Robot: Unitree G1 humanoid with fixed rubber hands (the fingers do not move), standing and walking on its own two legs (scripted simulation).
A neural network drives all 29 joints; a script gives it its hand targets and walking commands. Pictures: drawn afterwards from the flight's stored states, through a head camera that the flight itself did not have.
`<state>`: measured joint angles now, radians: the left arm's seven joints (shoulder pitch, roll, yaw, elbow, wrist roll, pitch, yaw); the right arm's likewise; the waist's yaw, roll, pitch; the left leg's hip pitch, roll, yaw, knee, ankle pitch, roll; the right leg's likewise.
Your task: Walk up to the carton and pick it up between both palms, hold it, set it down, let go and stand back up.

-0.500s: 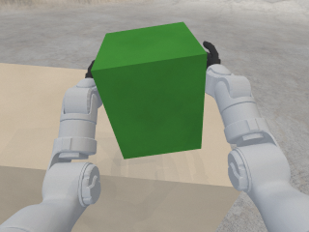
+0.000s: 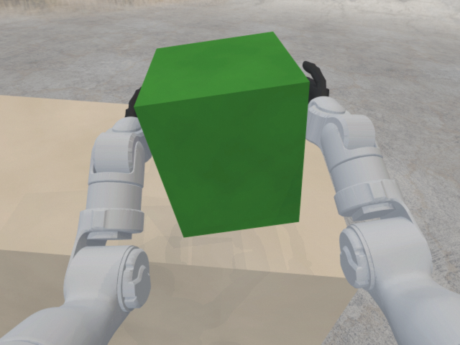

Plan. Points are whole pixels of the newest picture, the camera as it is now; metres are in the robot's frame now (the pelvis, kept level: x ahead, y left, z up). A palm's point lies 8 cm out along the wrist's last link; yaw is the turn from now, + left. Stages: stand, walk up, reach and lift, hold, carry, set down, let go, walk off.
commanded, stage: hold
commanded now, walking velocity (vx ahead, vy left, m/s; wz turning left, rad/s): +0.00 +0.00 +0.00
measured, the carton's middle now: (228, 135) +0.38 +0.00 +0.23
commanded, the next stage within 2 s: none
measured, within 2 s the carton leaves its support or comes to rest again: neither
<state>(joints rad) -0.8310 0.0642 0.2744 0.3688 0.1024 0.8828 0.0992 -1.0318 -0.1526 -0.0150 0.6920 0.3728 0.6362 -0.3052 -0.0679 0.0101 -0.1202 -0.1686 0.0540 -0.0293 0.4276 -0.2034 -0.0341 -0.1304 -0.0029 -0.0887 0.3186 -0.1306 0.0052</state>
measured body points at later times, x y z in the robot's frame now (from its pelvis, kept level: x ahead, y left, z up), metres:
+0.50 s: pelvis +0.00 +0.00 +0.00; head -0.07 +0.01 +0.44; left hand +0.39 +0.15 +0.24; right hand +0.40 -0.14 +0.28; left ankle +0.02 +0.14 -0.74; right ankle +0.03 -0.12 -0.74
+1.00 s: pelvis +0.00 +0.00 +0.00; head -0.07 +0.01 +0.44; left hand +0.39 +0.15 +0.24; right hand +0.40 -0.14 +0.28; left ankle +0.02 +0.14 -0.74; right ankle +0.03 -0.12 -0.74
